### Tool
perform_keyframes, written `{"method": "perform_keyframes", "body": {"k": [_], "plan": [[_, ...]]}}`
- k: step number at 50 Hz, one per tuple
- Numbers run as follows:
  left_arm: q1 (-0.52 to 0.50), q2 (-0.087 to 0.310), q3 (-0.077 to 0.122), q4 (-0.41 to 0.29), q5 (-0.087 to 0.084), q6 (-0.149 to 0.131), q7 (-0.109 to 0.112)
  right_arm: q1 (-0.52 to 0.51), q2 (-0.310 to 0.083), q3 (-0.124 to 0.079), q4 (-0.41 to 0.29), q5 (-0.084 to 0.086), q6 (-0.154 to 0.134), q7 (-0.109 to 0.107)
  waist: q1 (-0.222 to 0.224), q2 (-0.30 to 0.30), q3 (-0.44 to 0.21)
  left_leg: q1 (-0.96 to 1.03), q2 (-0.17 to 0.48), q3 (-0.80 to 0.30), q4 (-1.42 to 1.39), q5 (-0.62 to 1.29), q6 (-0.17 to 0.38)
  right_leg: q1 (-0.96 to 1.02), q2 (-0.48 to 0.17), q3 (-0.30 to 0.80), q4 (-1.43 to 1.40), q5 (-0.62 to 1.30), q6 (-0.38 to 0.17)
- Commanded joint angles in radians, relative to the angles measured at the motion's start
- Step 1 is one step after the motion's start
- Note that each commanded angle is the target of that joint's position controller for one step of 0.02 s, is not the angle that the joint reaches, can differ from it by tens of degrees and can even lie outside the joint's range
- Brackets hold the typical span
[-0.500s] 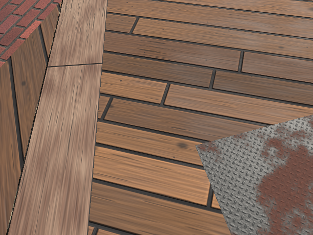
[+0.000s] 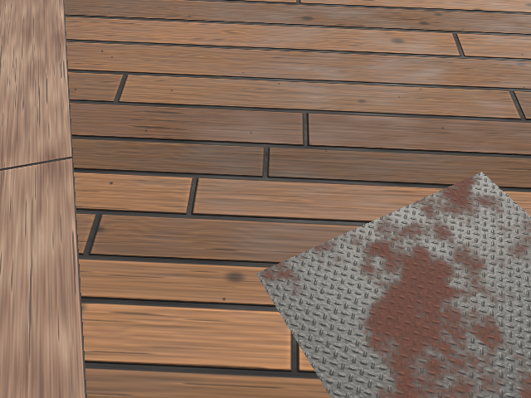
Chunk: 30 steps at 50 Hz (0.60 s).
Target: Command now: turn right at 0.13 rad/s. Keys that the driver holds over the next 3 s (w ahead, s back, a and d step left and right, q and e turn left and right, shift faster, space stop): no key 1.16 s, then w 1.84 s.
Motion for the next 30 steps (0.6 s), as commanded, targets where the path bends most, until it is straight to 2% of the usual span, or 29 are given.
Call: {"method": "perform_keyframes", "body": {"k": [1,2,3,4,5,6,8,18,30], "plan": [[0.032,0.155,0.033,-0.067,0.015,-0.015,0.014,0.04,-0.131,-0.021,-0.039,-0.02,-0.033,0.009,-0.008,0.047,-0.144,-0.019,0.122,-0.119,-0.027,0.275,0.063,0.25,-0.116,0.107,-0.155,0.456,-0.073],[-0.009,0.168,0.034,-0.049,0.028,-0.014,0.011,0.072,-0.089,-0.01,-0.035,-0.03,-0.047,0.015,-0.064,-0.139,-0.155,-0.004,0.046,-0.03,-0.06,0.07,0.002,0.173,-0.153,0.129,-0.086,0.431,-0.141],[-0.036,0.096,0.021,-0.065,0.027,-0.022,-0.003,0.01,-0.123,-0.011,-0.028,-0.04,-0.047,0.013,-0.015,-0.097,-0.138,0.047,0.041,-0.021,-0.057,0.07,-0.034,0.112,-0.126,0.122,-0.095,0.295,-0.154],[-0.028,0.074,0.013,-0.058,0.035,-0.027,-0.009,-0.024,-0.142,-0.018,-0.025,-0.035,-0.046,0.014,0.004,-0.061,-0.11,0.041,0.031,-0.013,-0.05,0.087,-0.039,0.09,-0.098,0.104,-0.103,0.213,-0.135],[-0.02,0.091,0.016,-0.05,0.038,-0.032,-0.01,-0.037,-0.131,-0.016,-0.021,-0.028,-0.041,0.011,0.008,-0.055,-0.09,0.044,0.03,-0.008,-0.04,0.101,-0.034,0.066,-0.079,0.092,-0.102,0.183,-0.118],[-0.021,0.096,0.016,-0.046,0.033,-0.04,-0.012,-0.033,-0.132,-0.016,-0.018,-0.027,-0.033,0.007,0.008,-0.063,-0.061,0.039,0.031,-0.011,-0.039,0.117,-0.034,0.04,-0.079,0.096,-0.107,0.181,-0.113],[-0.01,0.081,0.009,-0.036,0.029,-0.048,-0.009,-0.023,-0.125,-0.014,-0.007,-0.024,-0.026,0.003,0.001,-0.072,-0.04,0.048,0.035,-0.016,-0.045,0.124,-0.031,0.012,-0.076,0.093,-0.108,0.18,-0.107],[0.001,0.066,0.0,-0.001,0.026,-0.058,-0.005,-0.002,-0.125,-0.016,0.076,-0.019,-0.021,-0.011,0.0,-0.007,-0.031,0.073,0.04,-0.018,-0.059,0.134,-0.043,0.0,-0.055,0.081,-0.108,0.148,-0.105],[0.035,0.056,-0.001,0.09,0.021,-0.061,0.0,0.019,-0.126,-0.017,0.171,-0.013,-0.016,-0.025,0.001,0.006,-0.027,0.081,0.04,-0.016,-0.067,0.144,-0.04,0.01,-0.03,0.047,-0.106,0.169,-0.096]]}}
Next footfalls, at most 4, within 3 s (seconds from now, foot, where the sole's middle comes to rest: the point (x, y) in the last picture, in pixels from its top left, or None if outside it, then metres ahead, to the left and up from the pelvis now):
1.84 right None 0.42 -0.12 -0.77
2.40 left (221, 305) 0.73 0.12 -0.77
2.96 right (299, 214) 1.05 -0.11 -0.77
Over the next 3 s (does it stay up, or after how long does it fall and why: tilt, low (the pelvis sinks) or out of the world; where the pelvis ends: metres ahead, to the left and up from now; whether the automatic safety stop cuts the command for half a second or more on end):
stays up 0.90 -0.02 -0.02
